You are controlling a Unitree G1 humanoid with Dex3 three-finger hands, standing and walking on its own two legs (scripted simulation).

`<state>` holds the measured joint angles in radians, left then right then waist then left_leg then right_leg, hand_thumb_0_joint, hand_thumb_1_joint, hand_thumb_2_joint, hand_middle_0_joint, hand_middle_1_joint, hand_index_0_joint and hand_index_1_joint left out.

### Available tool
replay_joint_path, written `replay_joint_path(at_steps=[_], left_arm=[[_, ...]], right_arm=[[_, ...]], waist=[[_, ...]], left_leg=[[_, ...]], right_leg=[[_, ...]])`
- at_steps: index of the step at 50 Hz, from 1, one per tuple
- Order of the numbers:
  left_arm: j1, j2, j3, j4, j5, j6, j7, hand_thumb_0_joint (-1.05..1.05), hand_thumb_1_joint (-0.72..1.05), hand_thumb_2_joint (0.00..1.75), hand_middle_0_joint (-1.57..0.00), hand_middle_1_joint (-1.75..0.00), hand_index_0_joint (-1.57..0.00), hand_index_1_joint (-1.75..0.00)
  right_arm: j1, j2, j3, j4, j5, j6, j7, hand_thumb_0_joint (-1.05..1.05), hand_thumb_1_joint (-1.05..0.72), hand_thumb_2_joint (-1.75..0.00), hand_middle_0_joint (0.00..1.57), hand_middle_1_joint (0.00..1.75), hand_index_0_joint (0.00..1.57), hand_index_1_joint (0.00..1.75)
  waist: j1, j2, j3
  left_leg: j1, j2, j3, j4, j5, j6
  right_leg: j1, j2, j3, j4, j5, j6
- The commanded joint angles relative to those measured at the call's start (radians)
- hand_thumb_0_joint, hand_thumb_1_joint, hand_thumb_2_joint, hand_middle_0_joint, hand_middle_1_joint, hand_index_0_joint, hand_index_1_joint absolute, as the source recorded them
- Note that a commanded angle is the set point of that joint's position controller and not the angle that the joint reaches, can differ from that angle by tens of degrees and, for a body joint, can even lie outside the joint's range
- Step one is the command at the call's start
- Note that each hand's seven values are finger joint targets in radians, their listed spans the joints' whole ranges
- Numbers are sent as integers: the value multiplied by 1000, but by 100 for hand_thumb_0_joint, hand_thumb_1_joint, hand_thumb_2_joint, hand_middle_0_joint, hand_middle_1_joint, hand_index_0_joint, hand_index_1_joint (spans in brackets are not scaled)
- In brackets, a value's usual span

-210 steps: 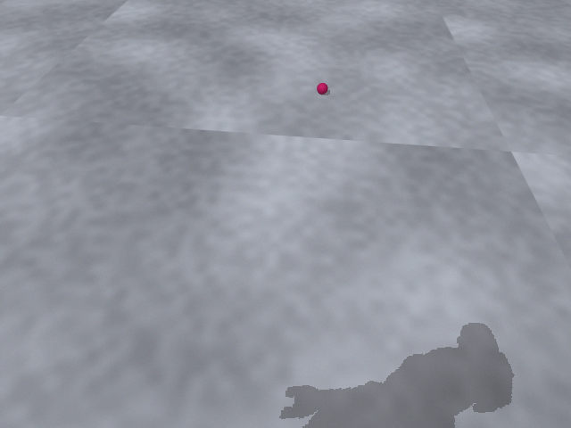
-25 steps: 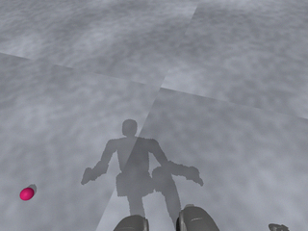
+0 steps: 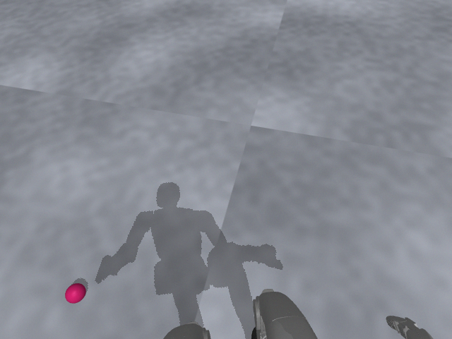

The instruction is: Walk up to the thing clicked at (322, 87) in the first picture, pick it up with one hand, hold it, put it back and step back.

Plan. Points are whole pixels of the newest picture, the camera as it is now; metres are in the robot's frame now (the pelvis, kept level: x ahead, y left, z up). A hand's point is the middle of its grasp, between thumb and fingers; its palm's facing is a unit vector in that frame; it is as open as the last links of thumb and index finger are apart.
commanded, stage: walk up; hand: left
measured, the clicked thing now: (75, 293) +0.39 +0.61 -0.70
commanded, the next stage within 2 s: none
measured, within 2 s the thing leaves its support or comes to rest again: neither
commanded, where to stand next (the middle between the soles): -0.01 +0.48 m, yaw -11 degrees
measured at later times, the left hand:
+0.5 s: hand out of the picture +0.02 +0.59 -0.12, palm faces -0.06 -0.74 -0.67, open 7.4 cm
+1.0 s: hand out of the picture -0.04 +0.78 -0.11, palm faces -0.10 -0.77 -0.63, open 7.4 cm
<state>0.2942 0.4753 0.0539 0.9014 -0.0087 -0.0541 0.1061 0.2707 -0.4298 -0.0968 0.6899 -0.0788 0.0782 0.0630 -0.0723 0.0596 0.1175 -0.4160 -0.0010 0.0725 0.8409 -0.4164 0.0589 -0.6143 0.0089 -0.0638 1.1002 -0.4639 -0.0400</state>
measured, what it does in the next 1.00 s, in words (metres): steps to the left: right foot, then left foot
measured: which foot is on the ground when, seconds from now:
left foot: down 0.00-0.06, up 0.08-0.40, down 0.42-0.70, up 0.72-1.00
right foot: up 0.00-0.04, down 0.06-0.44, up 0.46-0.68, down 0.70-1.00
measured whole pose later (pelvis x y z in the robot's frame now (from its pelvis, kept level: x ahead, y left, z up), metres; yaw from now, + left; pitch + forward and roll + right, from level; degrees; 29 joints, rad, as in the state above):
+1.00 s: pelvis -0.12 +0.46 -0.01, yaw -5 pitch -2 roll +0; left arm 0.32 0.45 0.06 0.83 0.05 -0.06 0.10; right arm 0.23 -0.49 -0.13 0.70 -0.04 0.12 0.08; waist 0.01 0.11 0.12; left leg -0.45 0.10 -0.09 1.06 -0.53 -0.01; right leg -0.55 -0.17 0.05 0.84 -0.28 0.01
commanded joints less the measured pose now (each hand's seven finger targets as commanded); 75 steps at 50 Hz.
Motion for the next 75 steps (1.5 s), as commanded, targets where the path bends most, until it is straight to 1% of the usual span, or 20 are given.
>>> replay_joint_path(at_steps=[1, 2, 5, 10, 18, 20, 21, 22, 23, 25, 33, 36, 43, 50, 51, 53, 60, 68, 72, 75], left_arm=[[234, 171, 62, -35, -5, -32, 15, 0, 90, 90, -20, -30, -20, -30], [291, 213, 83, -35, 9, -33, 27, 0, 90, 90, -20, -30, -20, -30], [182, 333, 108, -134, 24, -31, 49, 0, 90, 90, -20, -30, -20, -30], [73, 278, 99, -161, 32, -42, 29, 0, 90, 90, -20, -30, -20, -30], [80, 366, 129, -149, 59, -33, 11, 0, 90, 90, -20, -30, -20, -30], [11, 335, 112, -157, 52, -21, 14, 0, 90, 90, -20, -30, -20, -30], [20, 259, 89, -147, 49, -11, 19, 0, 90, 90, -20, -30, -20, -30], [-9, 163, 62, -169, 33, -7, 34, 0, 90, 90, -20, -30, -20, -30], [-103, 217, 66, -168, 35, -14, 58, 0, 90, 90, -20, -30, -20, -30], [-36, 225, 76, -91, 7, -17, 40, 0, 90, 90, -20, -30, -20, -30], [265, 177, 75, -21, -4, -33, 29, 0, 90, 90, -20, -30, -20, -30], [192, 347, 121, -114, 30, -30, 50, 0, 90, 90, -20, -30, -20, -30], [51, 281, 116, -143, 39, -38, 30, 0, 90, 90, -20, -30, -20, -30], [-15, 286, 119, -111, 61, -1, -3, 0, 90, 90, -20, -30, -20, -30], [7, 208, 99, -93, 58, 13, -6, 0, 90, 90, -20, -30, -20, -30], [-150, 173, 76, -136, 44, 4, 13, 0, 90, 90, -20, -30, -20, -30], [-22, 178, 83, 18, 31, 16, -85, 0, 90, 90, -20, -30, -20, -30], [-130, 147, 84, -73, 48, 24, -117, 0, 90, 90, -20, -30, -20, -30], [-21, 150, 83, -45, 38, 3, -114, 0, 90, 90, -20, -30, -20, -30], [138, 238, 104, -29, 7, 8, -102, 0, 90, 90, -20, -30, -20, -30]], right_arm=[[-114, -210, -62, -145, -3, -7, -10, 0, -90, -90, 20, 30, 20, 30], [-96, -172, -50, -154, 3, -5, -9, 0, -90, -90, 20, 30, 20, 30], [13, -220, -68, -145, -1, 13, -30, 0, -90, -90, 20, 30, 20, 30], [17, -237, -94, -96, 9, 15, 2, 0, -90, -90, 20, 30, 20, 30], [-43, -215, -97, -101, 15, 18, 30, 0, -90, -90, 20, 30, 20, 30], [116, -228, -111, -44, 10, 8, 25, 0, -90, -90, 20, 30, 20, 30], [201, -255, -124, -21, -6, -2, 18, 0, -90, -90, 20, 30, 20, 30], [161, -392, -141, -54, -9, -9, 7, 0, -90, -90, 20, 30, 20, 30], [30, -446, -139, -60, 19, -12, -6, 0, -90, -90, 20, 30, 20, 30], [-60, -299, -103, -91, 3, -14, -19, 0, -90, -90, 20, 30, 20, 30], [-134, -197, -54, -148, 4, 10, -13, 0, -90, -90, 20, 30, 20, 30], [2, -190, -58, -144, 5, 23, -35, 0, -90, -90, 20, 30, 20, 30], [22, -217, -100, -89, 14, 29, 1, 0, -90, -90, 20, 30, 20, 30], [169, -191, -96, 50, 48, 7, -4, 0, -90, -90, 20, 30, 20, 30], [222, -207, -99, 79, 32, -6, -15, 0, -90, -90, 20, 30, 20, 30], [51, -418, -109, 27, 50, -21, -28, 0, -90, -90, 20, 30, 20, 30], [-95, -292, -44, 100, 42, -108, -71, 0, -90, -90, 20, 30, 20, 30], [124, -313, -45, 162, 66, -155, -102, 0, -90, -90, 20, 30, 20, 30], [60, -261, -19, 125, 88, -155, -105, 0, -90, -90, 20, 30, 20, 30], [-103, -187, 5, 65, 88, -162, -122, 0, -90, -90, 20, 30, 20, 30]], waist=[[113, 90, -126], [148, 5, -159], [96, -58, -225], [53, -114, -96], [88, -266, -117], [-6, -175, -189], [-59, -16, -189], [-70, 340, -110], [-65, 349, -38], [-9, 85, 18], [134, 106, -132], [106, -72, -211], [57, -155, -114], [9, -171, -161], [-15, -15, -129], [-31, 253, 39], [74, 95, 58], [27, 104, -71], [113, 50, -191], [199, -168, -159]], left_leg=[[-44, 163, -193, -144, 491, 103], [-117, 105, -130, 6, 468, 41], [-369, 43, -249, 474, -206, -51], [-238, 43, -248, 549, -2, -65], [-89, 74, -58, 131, -126, -47], [142, 34, -29, -74, -43, -31], [237, 43, -118, -210, -101, -1], [159, 307, -580, -427, -108, 97], [-28, 374, -746, -534, -171, 228], [-67, 252, -472, -387, -15, 161], [-61, 160, -215, -59, 508, 102], [-385, 32, -258, 439, -228, -37], [-195, 27, -227, 585, 18, -79], [214, -9, 52, -135, -94, -57], [227, -13, -17, -234, -163, -48], [-122, 402, -791, -616, -636, 215], [-40, 288, -470, -437, -364, 123], [369, 373, -462, -321, 420, 176], [197, 211, -143, -53, 799, 48], [-327, 11, -53, 390, -171, -37]], right_leg=[[362, -49, 16, -451, 219, -27], [516, -71, 80, -581, 265, -29], [544, -576, 766, -697, 346, -278], [226, -324, 349, -629, 166, -195], [135, -276, 290, -575, 19, -169], [29, -220, 196, -400, 73, -102], [-105, -110, 110, -153, 20, -51], [-332, 86, -8, 105, -216, 10], [-261, 29, 111, 199, -204, -20], [-202, 20, 154, 228, -73, -10], [396, -48, 23, -481, 213, -21], [571, -555, 764, -647, 414, -262], [196, -286, 300, -604, 44, -164], [16, -154, 147, -396, -203, -79], [-73, -80, 97, -189, -244, -47], [-247, 10, 144, 139, -137, -2], [16, -37, 122, -25, 14, 21], [14, -30, 89, -261, -84, -7], [439, -22, 74, -529, 238, -63], [739, -384, 599, -586, 772, -358]])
